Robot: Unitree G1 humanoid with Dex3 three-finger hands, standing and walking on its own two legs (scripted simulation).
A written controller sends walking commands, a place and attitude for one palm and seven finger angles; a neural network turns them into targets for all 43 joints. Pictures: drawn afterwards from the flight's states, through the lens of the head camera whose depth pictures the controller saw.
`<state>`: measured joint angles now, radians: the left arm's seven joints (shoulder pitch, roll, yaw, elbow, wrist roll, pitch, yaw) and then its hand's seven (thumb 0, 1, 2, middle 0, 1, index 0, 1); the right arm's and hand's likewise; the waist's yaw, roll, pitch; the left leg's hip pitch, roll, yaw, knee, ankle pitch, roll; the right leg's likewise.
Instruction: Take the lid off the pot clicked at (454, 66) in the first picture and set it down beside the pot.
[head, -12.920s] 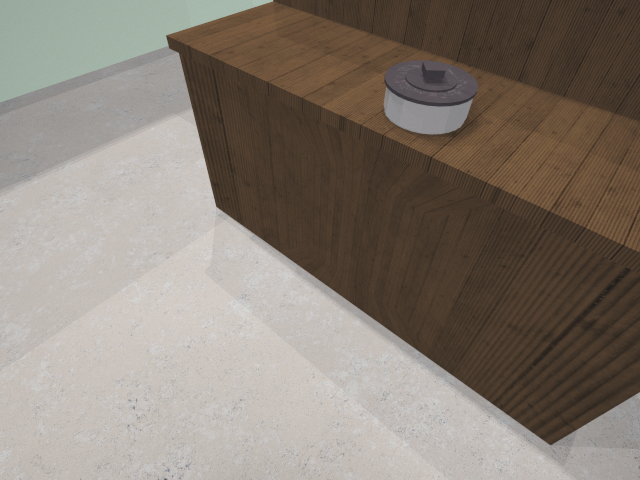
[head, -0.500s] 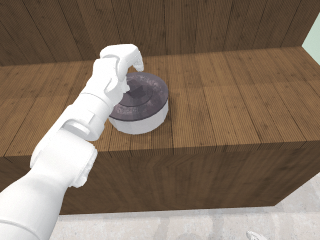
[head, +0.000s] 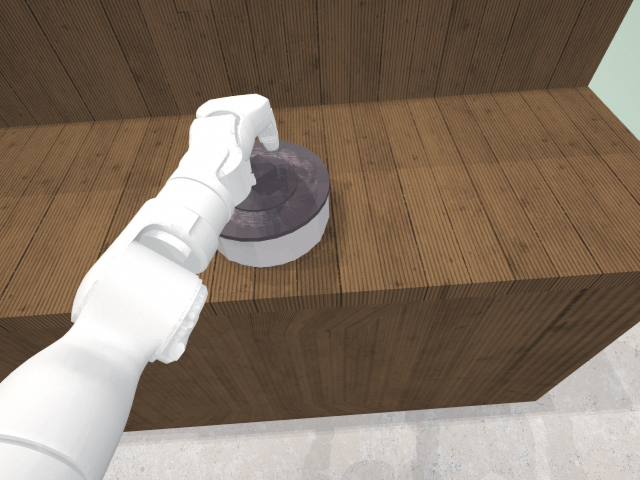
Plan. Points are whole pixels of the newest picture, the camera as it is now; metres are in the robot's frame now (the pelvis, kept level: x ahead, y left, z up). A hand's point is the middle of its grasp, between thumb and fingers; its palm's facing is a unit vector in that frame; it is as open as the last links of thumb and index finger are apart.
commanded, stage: lower the open fingers around the knob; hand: left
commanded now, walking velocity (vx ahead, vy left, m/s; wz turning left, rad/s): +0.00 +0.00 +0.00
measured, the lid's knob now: (256, 171) +0.52 +0.07 +0.10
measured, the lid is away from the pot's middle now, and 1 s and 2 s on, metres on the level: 0.00 0.00 0.00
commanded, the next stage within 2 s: close the fingers and squeeze the knob in 0.58 s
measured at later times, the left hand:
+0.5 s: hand (245, 177) +0.48 +0.07 +0.12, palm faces -0.33 -0.06 -0.94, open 10.2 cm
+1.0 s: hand (245, 176) +0.49 +0.08 +0.12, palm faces -0.34 -0.05 -0.94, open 9.8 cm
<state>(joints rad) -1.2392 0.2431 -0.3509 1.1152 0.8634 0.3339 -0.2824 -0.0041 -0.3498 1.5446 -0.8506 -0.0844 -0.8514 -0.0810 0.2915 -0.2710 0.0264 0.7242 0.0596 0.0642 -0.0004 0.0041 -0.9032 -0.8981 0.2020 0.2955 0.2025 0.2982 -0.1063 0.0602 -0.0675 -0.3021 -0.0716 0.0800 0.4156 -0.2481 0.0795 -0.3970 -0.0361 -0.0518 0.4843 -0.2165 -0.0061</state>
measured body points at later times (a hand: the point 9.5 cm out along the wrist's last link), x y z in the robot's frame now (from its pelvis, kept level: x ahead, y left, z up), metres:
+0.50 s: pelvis +0.00 +0.00 +0.00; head +0.04 -0.03 +0.45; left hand +0.49 +0.08 +0.18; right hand +0.06 -0.26 -0.14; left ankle -0.03 +0.07 -0.74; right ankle +0.01 -0.11 -0.74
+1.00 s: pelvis +0.00 +0.00 +0.00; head +0.05 -0.02 +0.45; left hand +0.50 +0.08 +0.17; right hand +0.05 -0.26 -0.14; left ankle -0.03 +0.07 -0.74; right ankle +0.01 -0.11 -0.74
